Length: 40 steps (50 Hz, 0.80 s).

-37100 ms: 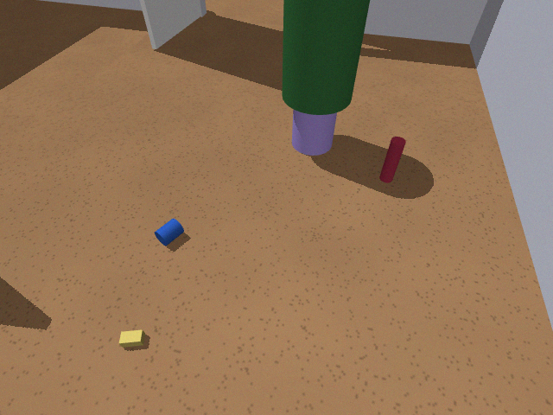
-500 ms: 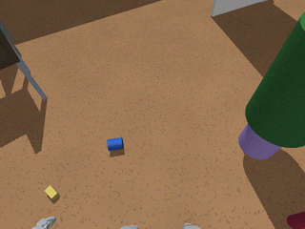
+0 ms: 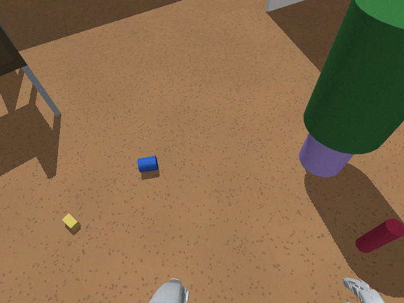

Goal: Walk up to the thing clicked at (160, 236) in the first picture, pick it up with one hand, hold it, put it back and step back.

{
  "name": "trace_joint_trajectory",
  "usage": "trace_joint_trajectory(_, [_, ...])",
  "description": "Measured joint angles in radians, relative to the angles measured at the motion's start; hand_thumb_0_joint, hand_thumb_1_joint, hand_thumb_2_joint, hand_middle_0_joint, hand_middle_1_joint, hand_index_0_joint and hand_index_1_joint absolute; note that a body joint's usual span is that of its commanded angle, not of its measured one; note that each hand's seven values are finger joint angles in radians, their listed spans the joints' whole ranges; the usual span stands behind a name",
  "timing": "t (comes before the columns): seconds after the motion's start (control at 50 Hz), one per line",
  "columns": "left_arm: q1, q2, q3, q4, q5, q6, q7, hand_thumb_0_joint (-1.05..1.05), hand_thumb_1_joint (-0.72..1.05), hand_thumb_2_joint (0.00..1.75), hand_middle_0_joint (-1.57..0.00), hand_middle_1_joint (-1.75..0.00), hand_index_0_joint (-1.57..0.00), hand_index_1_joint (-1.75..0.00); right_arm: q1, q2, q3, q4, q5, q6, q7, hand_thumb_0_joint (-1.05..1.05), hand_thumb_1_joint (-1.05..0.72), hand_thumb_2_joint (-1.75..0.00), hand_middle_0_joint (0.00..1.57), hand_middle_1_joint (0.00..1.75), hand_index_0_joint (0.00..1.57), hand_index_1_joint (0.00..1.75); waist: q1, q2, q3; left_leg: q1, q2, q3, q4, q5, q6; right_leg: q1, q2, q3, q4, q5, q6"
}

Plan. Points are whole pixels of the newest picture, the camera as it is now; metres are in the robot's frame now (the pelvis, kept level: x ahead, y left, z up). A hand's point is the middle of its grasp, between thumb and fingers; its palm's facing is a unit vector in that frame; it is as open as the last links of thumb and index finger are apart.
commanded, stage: step back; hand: left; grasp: from above
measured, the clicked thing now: (148, 164) +0.88 +0.36 -0.72
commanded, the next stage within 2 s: stand in 1.38 s
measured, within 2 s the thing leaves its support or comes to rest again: neither
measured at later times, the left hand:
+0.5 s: hand out of the picture -0.10 +0.29 -0.14, palm faces +0.10 -0.93 -0.36, open 7.4 cm
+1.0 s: hand out of the picture -0.06 +0.31 -0.14, palm faces +0.05 -0.93 -0.37, open 7.4 cm
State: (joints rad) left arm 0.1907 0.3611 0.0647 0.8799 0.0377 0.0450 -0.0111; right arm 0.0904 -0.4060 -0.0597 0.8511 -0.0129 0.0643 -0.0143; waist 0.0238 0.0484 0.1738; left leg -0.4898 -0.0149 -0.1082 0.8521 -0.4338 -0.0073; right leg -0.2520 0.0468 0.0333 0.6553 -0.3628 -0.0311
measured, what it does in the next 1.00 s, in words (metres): walks backwards: left foot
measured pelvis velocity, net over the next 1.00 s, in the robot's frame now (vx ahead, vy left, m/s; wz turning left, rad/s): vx -0.11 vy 0.03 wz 0.06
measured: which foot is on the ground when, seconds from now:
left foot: up 0.00-0.28, down 0.30-1.00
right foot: down 0.00-1.00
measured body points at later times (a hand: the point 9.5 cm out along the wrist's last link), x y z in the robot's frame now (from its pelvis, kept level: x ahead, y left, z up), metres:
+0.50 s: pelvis -0.13 +0.01 +0.01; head -0.12 +0.02 +0.46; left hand -0.11 +0.34 -0.12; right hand -0.03 -0.29 -0.11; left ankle -0.14 +0.12 -0.72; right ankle -0.09 -0.12 -0.70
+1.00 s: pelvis -0.11 +0.03 +0.01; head -0.09 +0.05 +0.46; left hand -0.07 +0.36 -0.12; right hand -0.03 -0.27 -0.11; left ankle -0.12 +0.14 -0.72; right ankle -0.09 -0.10 -0.70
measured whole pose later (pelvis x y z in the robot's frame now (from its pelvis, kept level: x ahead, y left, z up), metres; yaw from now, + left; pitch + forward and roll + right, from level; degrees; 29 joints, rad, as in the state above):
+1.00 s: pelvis -0.11 +0.03 +0.01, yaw +3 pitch -2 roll +0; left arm 0.20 0.41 0.05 0.99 0.01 0.00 -0.01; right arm 0.21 -0.34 -0.06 0.99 -0.04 -0.04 0.02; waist 0.00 -0.03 0.08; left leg -0.23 0.01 0.03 0.57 -0.31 0.02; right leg -0.33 -0.01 0.03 0.75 -0.45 -0.02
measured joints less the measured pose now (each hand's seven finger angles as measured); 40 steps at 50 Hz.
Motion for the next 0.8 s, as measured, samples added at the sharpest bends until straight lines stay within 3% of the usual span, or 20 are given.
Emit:
trace_joint_trajectory(0.06, [0.014, -0.011, -0.004, -0.002, -0.002, 0.003, 0.006, 0.01, 0.90, 0.90, -0.21, -0.30, -0.21, -0.30, 0.025, -0.002, 0.006, 0.005, 0.013, -0.004, -0.002, 0.00, -0.90, -0.90, 0.21, 0.30, 0.20, 0.30, 0.008, -0.019, -0.016, -0.025, -0.090, -0.037, 0.210, -0.043, 0.001, -0.023, -0.033, 0.008, -0.032, 0.048, 0.000])
trace_joint_trajectory(0.12, [0.005, -0.014, -0.003, -0.022, 0.002, 0.001, 0.015, 0.01, 0.90, 0.90, -0.21, -0.30, -0.21, -0.30, 0.056, -0.008, 0.011, 0.010, 0.011, -0.008, -0.006, 0.00, -0.90, -0.90, 0.21, 0.30, 0.20, 0.30, 0.006, -0.018, -0.022, 0.014, -0.107, -0.031, 0.270, -0.059, -0.014, -0.054, -0.050, -0.009, -0.040, 0.081, -0.001])
trace_joint_trajectory(0.2, [-0.025, -0.009, 0.000, -0.057, 0.004, -0.014, 0.024, 0.01, 0.90, 0.90, -0.21, -0.30, -0.21, -0.30, 0.085, -0.006, 0.009, 0.035, -0.001, -0.002, -0.006, 0.00, -0.91, -0.90, 0.21, 0.30, 0.20, 0.30, 0.004, -0.014, -0.016, 0.123, -0.073, 0.000, 0.136, -0.094, -0.023, -0.097, -0.069, -0.050, -0.025, 0.108, 0.001])
trace_joint_trajectory(0.26, [-0.041, 0.002, 0.000, -0.067, 0.000, -0.019, 0.022, 0.01, 0.90, 0.90, -0.21, -0.30, -0.21, -0.30, 0.095, 0.003, 0.007, 0.057, -0.007, -0.006, 0.003, 0.00, -0.91, -0.90, 0.21, 0.30, 0.20, 0.30, 0.000, -0.024, -0.017, 0.216, -0.037, 0.043, -0.052, -0.102, -0.007, -0.129, -0.089, -0.077, -0.005, 0.125, 0.009])
trace_joint_trajectory(0.32, [-0.045, 0.026, -0.003, -0.050, -0.002, -0.012, 0.017, 0.00, 0.90, 0.90, -0.21, -0.30, -0.21, -0.30, 0.095, 0.026, 0.000, 0.083, -0.014, -0.021, 0.017, 0.00, -0.91, -0.90, 0.21, 0.30, 0.20, 0.30, 0.002, -0.073, -0.013, 0.300, -0.046, 0.091, -0.237, 0.051, 0.021, -0.150, -0.121, -0.063, 0.026, 0.131, 0.023])
trace_joint_trajectory(0.36, [-0.023, 0.024, -0.005, -0.012, -0.008, -0.004, 0.015, 0.00, 0.90, 0.90, -0.21, -0.30, -0.21, -0.30, 0.105, 0.035, 0.003, 0.094, -0.023, -0.025, 0.030, 0.00, -0.91, -0.90, 0.21, 0.30, 0.20, 0.30, -0.006, -0.075, -0.043, 0.293, -0.040, 0.098, -0.243, 0.073, 0.038, -0.168, -0.094, -0.028, 0.074, -0.019, 0.027])
trace_joint_trajectory(0.4, [-0.001, 0.028, -0.004, 0.025, -0.014, 0.002, 0.008, 0.01, 0.90, 0.90, -0.21, -0.30, -0.21, -0.30, 0.115, 0.045, 0.011, 0.104, -0.029, -0.033, 0.034, 0.00, -0.90, -0.90, 0.21, 0.30, 0.20, 0.30, -0.022, -0.068, -0.073, 0.291, -0.023, 0.091, -0.263, 0.091, 0.046, -0.186, -0.050, 0.015, 0.168, -0.071, 0.025])
trace_joint_trajectory(0.46, [0.026, 0.041, 0.004, 0.059, -0.021, -0.008, -0.004, 0.01, 0.90, 0.90, -0.21, -0.30, -0.21, -0.30, 0.121, 0.062, 0.021, 0.116, -0.031, -0.049, 0.033, 0.00, -0.90, -0.90, 0.21, 0.30, 0.21, 0.30, -0.020, -0.078, -0.095, 0.296, -0.008, 0.096, -0.297, 0.123, 0.035, -0.157, -0.030, 0.038, 0.196, -0.053, 0.024])
trace_joint_trajectory(0.54, [0.065, 0.042, 0.008, 0.095, -0.016, -0.021, -0.014, 0.01, 0.90, 0.90, -0.21, -0.30, -0.21, -0.30, 0.110, 0.064, 0.015, 0.112, -0.038, -0.053, 0.041, 0.00, -0.90, -0.90, 0.21, 0.30, 0.21, 0.30, -0.012, -0.076, -0.116, 0.285, 0.010, 0.119, -0.290, 0.124, 0.028, -0.035, -0.043, 0.006, 0.024, -0.075, 0.030])
trace_joint_trajectory(0.6, [0.068, 0.017, 0.004, 0.123, -0.005, -0.042, -0.006, 0.01, 0.90, 0.90, -0.21, -0.30, -0.21, -0.29, 0.094, 0.047, 0.006, 0.105, -0.027, -0.048, 0.042, 0.00, -0.90, -0.90, 0.21, 0.30, 0.21, 0.30, -0.014, -0.024, -0.103, 0.267, 0.050, 0.108, -0.237, 0.099, 0.017, 0.043, -0.009, -0.022, -0.131, 0.103, 0.022])
trace_joint_trajectory(0.62, [0.070, 0.010, 0.001, 0.124, -0.002, -0.051, -0.006, 0.01, 0.90, 0.90, -0.21, -0.30, -0.21, -0.29, 0.095, 0.043, 0.004, 0.105, -0.023, -0.045, 0.040, 0.00, -0.90, -0.90, 0.21, 0.30, 0.21, 0.30, -0.013, -0.011, -0.106, 0.253, 0.050, 0.090, -0.209, 0.055, 0.018, 0.043, -0.002, -0.028, -0.135, 0.114, 0.019])
trace_joint_trajectory(0.66, [0.074, 0.001, -0.003, 0.120, 0.001, -0.065, -0.007, 0.01, 0.90, 0.90, -0.21, -0.30, -0.21, -0.30, 0.097, 0.038, 0.000, 0.109, -0.021, -0.043, 0.040, 0.00, -0.90, -0.90, 0.21, 0.30, 0.21, 0.30, -0.002, -0.010, -0.113, 0.212, 0.026, 0.071, -0.115, -0.022, 0.013, 0.032, -0.007, -0.027, -0.125, 0.102, 0.006])
trace_joint_trajectory(0.72, [0.070, -0.009, -0.007, 0.108, 0.002, -0.076, -0.006, 0.01, 0.90, 0.90, -0.21, -0.30, -0.21, -0.30, 0.101, 0.022, -0.006, 0.114, -0.021, -0.050, 0.046, 0.00, -0.90, -0.90, 0.21, 0.30, 0.20, 0.30, 0.011, -0.012, -0.110, 0.168, 0.014, 0.070, -0.044, -0.037, 0.011, 0.027, -0.028, -0.025, -0.126, 0.096, 0.002])
trace_joint_trajectory(0.8, [0.059, 0.000, -0.012, 0.100, 0.001, -0.073, -0.010, 0.01, 0.90, 0.90, -0.21, -0.30, -0.21, -0.30, 0.112, 0.009, -0.017, 0.125, -0.025, -0.065, 0.052, 0.00, -0.90, -0.90, 0.21, 0.30, 0.20, 0.30, 0.010, -0.021, -0.111, 0.189, 0.036, 0.089, -0.181, 0.005, 0.009, 0.013, -0.056, -0.028, -0.104, 0.082, 0.031])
